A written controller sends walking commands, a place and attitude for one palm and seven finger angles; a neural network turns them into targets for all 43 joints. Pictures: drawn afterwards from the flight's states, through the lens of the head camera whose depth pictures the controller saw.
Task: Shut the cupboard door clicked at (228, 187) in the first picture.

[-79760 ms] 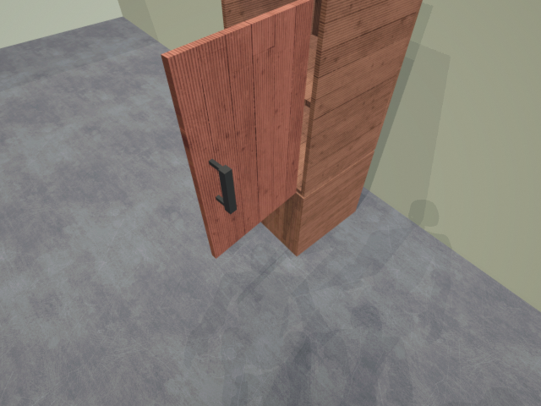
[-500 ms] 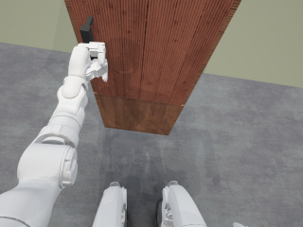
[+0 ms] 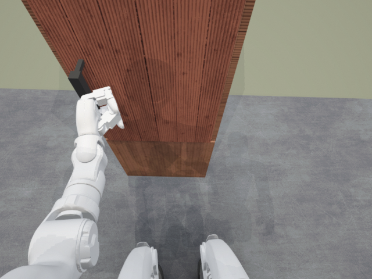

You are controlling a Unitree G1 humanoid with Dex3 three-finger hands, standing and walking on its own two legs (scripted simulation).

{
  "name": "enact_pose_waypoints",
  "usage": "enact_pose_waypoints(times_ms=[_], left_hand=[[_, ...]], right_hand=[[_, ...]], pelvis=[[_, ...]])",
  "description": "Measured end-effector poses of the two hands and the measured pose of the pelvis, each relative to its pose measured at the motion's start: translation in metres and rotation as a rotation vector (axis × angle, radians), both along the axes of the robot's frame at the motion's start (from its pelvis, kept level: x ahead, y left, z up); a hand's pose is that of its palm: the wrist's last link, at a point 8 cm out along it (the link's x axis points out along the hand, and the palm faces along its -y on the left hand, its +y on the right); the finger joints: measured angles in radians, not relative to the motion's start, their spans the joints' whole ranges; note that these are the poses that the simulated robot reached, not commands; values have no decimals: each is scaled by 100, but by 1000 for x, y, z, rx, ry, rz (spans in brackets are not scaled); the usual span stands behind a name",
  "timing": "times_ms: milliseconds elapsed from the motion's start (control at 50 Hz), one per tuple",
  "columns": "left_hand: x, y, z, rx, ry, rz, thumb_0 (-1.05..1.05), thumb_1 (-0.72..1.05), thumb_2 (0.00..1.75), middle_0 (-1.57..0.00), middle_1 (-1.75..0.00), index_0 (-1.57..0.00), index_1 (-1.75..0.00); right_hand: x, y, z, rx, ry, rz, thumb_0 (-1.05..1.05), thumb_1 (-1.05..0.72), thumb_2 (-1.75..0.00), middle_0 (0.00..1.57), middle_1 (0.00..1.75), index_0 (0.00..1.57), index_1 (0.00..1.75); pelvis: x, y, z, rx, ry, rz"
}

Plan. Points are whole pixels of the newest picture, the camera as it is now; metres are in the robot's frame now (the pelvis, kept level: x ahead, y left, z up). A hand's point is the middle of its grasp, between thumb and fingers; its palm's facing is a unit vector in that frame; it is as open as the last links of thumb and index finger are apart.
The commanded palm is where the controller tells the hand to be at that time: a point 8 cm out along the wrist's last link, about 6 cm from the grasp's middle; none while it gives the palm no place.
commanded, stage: pull the fist back off the door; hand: left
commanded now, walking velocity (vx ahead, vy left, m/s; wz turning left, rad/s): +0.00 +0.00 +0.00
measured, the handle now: (88, 89) +0.53 +0.19 +0.05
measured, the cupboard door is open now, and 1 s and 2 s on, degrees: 0 0 0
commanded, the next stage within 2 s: draw the hand back to the body in 0.30 s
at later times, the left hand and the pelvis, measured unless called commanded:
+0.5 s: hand (113, 145) +0.38 +0.12 +0.06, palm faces +0.03 -1.00 -0.02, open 3.2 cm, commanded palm +0.35 +0.18 +0.07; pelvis +0.02 -0.01 +0.01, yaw +3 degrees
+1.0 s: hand (51, 167) +0.30 +0.18 +0.15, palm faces +0.07 -0.99 -0.15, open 3.1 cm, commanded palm +0.27 +0.24 +0.16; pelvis +0.03 +0.00 +0.07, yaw +2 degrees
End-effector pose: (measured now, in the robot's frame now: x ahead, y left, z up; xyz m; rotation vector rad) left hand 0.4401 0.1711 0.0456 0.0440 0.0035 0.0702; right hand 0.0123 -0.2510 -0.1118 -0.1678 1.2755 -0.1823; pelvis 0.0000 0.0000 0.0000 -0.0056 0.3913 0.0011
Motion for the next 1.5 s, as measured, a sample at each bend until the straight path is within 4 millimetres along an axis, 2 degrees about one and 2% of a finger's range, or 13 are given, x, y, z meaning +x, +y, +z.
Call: enact_pose_waypoints(times_ms=[100, 200, 300, 400, 480, 600, 700, 800, 940, 980, 1180, 1360, 1500], left_hand=[[-34, 11, -10, -21, 26, 18, 2, 90, 90, -130, -150, -130, -150], [-60, 7, 3, -31, -40, -23, 2, 91, 90, -130, -150, -130, -150], [-73, -3, 9, -28, -50, -73, 2, 90, 90, -130, -150, -130, -150], [-78, -3, 2, -25, -6, -64, 2, 90, 90, -130, -150, -130, -150], [-81, 1, 8, -24, -38, -41, 2, 90, 90, -130, -150, -130, -150], [-94, 14, 40, 20, -85, -38, 2, 90, 90, -130, -150, -130, -150], [-113, 31, 62, 14, -29, -26, 2, 90, 90, -130, -150, -130, -150], [-130, 40, 76, -9, -26, -26, 2, 90, 90, -130, -150, -130, -150], [-151, 49, 97, 3, -62, -42, 2, 90, 90, -128, -147, -128, -147], [-158, 55, 105, 75, -38, -16, 2, 90, 90, -125, -144, -125, -145], [-200, 99, 147, 249, 36, 195, 2, 90, 90, -103, -120, -104, -121], [-219, 121, 179, 283, 6, 297, 2, 90, 90, -80, -94, -80, -95], [-232, 142, 208, 353, -47, 366, 2, 90, 90, -61, -73, -61, -74]], right_hand=[[43, -3, 9, 4, -50, 31, 1, -91, -90, 20, 30, 20, 30], [101, -7, 20, -21, -162, 91, 1, -91, -90, 20, 30, 20, 30], [153, -5, 30, -31, -288, 145, 1, -91, -90, 20, 30, 20, 30], [182, 4, 36, -19, -374, 177, 1, -91, -90, 20, 30, 20, 30], [184, 12, 33, 1, -389, 186, 1, -91, -90, 20, 30, 20, 30], [161, 21, 31, 46, -349, 146, 1, -91, -90, 20, 30, 20, 30], [139, 22, 44, 57, -324, 107, 1, -91, -90, 20, 30, 20, 30], [133, 15, 63, 19, -348, 102, 2, -91, -90, 20, 30, 20, 30], [151, 7, 88, -27, -453, 107, 2, -91, -90, 20, 30, 20, 30], [160, 8, 96, -34, -479, 97, 2, -91, -90, 20, 30, 20, 30], [208, 42, 132, -11, -599, 134, 2, -91, -90, 20, 30, 20, 30], [231, 74, 144, 37, -640, 218, 2, -90, -90, 20, 30, 20, 30], [231, 79, 144, 54, -626, 235, 2, -90, -90, 20, 30, 20, 30]], pelvis=[[15, -4, 10, 3, -22, 9], [25, -5, 16, -3, -46, 29], [29, -6, 17, -2, -64, 41], [25, -7, 15, 1, -75, 45], [21, -8, 13, 3, -81, 46], [20, -8, 21, 5, -124, 37], [23, -6, 39, 7, -176, 34], [23, -5, 52, 5, -216, 39], [25, -1, 61, 2, -260, 33], [27, 0, 65, 6, -277, 28], [40, 10, 89, 2, -372, 33], [48, 19, 100, 3, -425, 39], [54, 21, 104, 2, -442, 36]])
